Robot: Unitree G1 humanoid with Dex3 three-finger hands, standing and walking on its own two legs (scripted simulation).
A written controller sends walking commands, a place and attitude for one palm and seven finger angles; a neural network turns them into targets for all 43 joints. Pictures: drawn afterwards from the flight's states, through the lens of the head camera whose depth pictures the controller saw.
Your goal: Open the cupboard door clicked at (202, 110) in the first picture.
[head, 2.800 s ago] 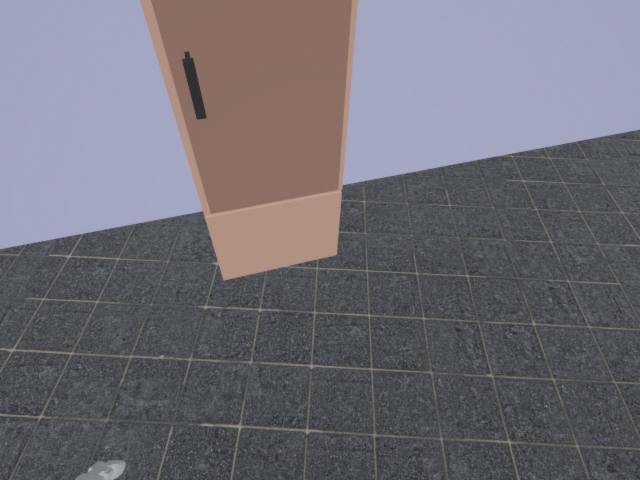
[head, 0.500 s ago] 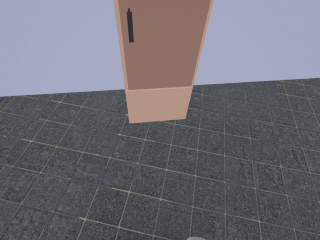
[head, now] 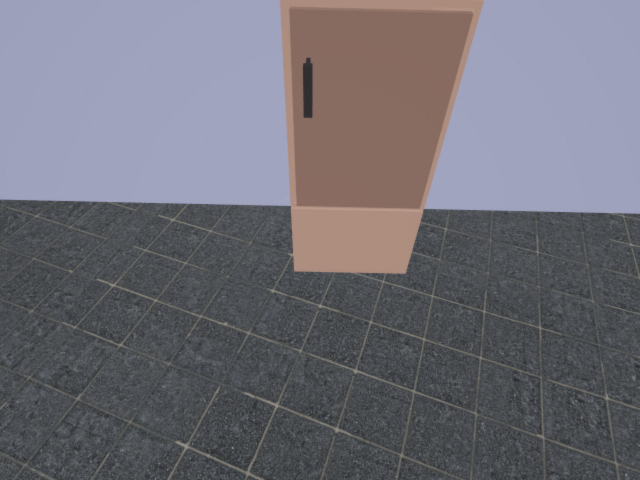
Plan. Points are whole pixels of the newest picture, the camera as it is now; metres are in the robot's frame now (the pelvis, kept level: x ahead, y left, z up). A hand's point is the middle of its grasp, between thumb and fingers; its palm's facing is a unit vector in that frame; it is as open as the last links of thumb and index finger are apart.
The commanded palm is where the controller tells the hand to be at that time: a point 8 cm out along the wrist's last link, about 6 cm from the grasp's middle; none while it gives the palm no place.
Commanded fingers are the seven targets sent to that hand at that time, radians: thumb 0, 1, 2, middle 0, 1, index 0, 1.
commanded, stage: take the last steps up to it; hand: left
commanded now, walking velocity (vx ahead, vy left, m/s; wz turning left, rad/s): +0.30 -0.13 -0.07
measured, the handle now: (308, 87) +0.98 +0.12 +0.03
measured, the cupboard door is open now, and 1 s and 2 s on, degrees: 0 0 0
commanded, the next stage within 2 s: come to a stop and stand still in 1.10 s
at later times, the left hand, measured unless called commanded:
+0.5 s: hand (246, 426) +0.24 +0.14 -0.19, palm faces -0.06 -0.97 -0.23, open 7.4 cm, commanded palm none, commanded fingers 0.00 0.90 0.90 -0.20 -0.30 -0.20 -0.30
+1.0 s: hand (275, 402) +0.29 +0.10 -0.20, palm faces +0.04 -0.99 -0.10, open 7.4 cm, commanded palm none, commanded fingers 0.00 0.90 0.90 -0.20 -0.30 -0.20 -0.30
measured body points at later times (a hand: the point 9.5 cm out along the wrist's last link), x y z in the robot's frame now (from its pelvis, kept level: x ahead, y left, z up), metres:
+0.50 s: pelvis +0.15 -0.06 -0.03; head +0.18 -0.06 +0.42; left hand +0.24 +0.19 -0.17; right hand +0.02 -0.25 -0.18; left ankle +0.01 +0.13 -0.74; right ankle +0.24 -0.18 -0.75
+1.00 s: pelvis +0.33 -0.06 -0.01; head +0.33 -0.02 +0.43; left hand +0.29 +0.16 -0.19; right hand +0.41 -0.29 -0.14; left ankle +0.37 +0.01 -0.74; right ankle +0.25 -0.17 -0.69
